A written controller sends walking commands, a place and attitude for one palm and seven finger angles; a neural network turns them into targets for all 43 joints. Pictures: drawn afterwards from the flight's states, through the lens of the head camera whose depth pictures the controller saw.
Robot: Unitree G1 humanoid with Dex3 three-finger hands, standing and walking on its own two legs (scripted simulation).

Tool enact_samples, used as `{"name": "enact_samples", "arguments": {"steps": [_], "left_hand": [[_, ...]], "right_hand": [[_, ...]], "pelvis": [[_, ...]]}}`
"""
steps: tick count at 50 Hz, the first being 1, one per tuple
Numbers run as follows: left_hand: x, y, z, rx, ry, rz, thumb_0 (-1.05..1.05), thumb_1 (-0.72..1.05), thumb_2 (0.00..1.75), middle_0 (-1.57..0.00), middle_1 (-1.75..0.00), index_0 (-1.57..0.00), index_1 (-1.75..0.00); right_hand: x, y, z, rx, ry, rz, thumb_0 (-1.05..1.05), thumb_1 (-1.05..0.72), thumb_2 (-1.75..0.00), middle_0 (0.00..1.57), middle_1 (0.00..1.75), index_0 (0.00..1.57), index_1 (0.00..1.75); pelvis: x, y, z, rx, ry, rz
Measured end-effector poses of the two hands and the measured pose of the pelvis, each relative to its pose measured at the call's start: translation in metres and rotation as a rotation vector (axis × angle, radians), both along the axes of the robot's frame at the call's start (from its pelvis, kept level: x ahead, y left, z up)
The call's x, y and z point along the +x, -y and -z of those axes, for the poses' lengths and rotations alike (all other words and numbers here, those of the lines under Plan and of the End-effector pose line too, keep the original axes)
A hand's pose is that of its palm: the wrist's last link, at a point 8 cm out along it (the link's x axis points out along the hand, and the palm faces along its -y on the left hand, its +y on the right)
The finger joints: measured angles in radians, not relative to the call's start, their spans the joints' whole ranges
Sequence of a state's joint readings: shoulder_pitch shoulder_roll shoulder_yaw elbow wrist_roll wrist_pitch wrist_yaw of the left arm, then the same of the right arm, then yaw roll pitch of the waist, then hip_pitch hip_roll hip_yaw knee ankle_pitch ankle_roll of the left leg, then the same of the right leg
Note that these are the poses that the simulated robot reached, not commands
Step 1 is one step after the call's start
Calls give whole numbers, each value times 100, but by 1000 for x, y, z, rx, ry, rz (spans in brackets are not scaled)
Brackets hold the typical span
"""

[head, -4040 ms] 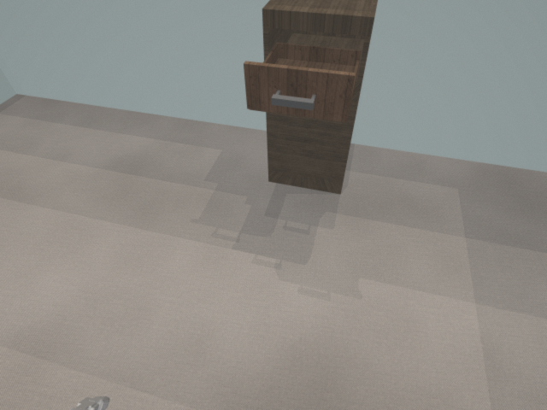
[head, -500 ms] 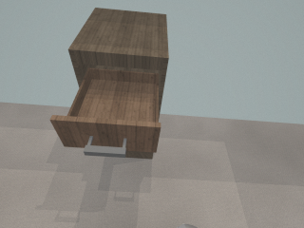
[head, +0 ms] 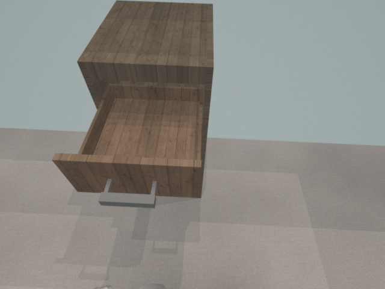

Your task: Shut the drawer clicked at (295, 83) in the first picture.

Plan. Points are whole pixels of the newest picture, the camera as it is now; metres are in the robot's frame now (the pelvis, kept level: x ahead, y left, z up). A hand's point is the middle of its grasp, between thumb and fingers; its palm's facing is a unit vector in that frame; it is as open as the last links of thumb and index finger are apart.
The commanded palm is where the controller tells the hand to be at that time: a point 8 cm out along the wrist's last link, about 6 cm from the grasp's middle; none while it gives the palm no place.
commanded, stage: come to a stop and stand still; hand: left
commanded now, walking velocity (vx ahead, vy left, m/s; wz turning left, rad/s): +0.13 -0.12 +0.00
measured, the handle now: (130, 192) +0.34 +0.18 -0.06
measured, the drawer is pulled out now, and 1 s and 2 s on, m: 0.30 0.30 0.30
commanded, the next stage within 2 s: look again from close up in 1.04 s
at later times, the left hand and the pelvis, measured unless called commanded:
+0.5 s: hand out of the picture -0.07 +0.20 -0.17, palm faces +0.00 -0.98 -0.18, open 7.4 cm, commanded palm none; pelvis -0.04 +0.02 +0.01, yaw -2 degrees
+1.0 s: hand out of the picture -0.07 +0.09 -0.17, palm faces +0.07 -0.99 -0.14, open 7.3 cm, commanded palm none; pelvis -0.05 -0.05 +0.01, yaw +0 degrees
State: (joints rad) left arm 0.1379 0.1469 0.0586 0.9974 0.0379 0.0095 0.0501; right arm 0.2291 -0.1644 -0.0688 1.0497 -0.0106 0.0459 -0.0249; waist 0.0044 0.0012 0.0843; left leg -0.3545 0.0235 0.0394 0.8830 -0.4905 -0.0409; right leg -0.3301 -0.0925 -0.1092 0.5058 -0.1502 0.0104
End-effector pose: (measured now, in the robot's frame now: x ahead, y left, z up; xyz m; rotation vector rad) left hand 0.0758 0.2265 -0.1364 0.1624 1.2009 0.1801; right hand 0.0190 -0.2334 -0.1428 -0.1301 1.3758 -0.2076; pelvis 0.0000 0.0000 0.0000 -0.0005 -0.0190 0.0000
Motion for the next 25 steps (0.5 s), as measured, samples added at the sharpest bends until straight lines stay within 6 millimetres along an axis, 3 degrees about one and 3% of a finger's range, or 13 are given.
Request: {"name": "enact_samples", "arguments": {"steps": [4, 11, 19, 25], "left_hand": [[-27, -27, 17, -19, -37, -14, 0, 91, 90, -20, -30, -21, -30], [-82, -49, 11, -55, -138, -53, 0, 91, 90, -19, -30, -20, -30], [-142, -44, 5, -58, -316, -48, 1, 91, 90, -19, -30, -20, -30], [-145, -21, 1, -46, -328, -16, 1, 91, 90, -19, -30, -20, -30]], "right_hand": [[15, -9, -8, -58, 126, -29, 0, -91, -90, 20, 29, 20, 30], [-2, -40, -31, -66, 124, -53, 0, -93, -90, 20, 29, 20, 30], [-40, -43, -32, -60, 56, 0, 0, -93, -90, 20, 29, 20, 30], [-84, -31, -19, -15, -40, 52, 0, -92, -90, 20, 29, 20, 30]], "pelvis": [[-12, -20, 9, -15, 12, 10], [-17, -35, -11, -23, 5, 9], [-26, -33, -16, -16, -17, 33], [-38, -17, -14, -6, -17, 37]]}}
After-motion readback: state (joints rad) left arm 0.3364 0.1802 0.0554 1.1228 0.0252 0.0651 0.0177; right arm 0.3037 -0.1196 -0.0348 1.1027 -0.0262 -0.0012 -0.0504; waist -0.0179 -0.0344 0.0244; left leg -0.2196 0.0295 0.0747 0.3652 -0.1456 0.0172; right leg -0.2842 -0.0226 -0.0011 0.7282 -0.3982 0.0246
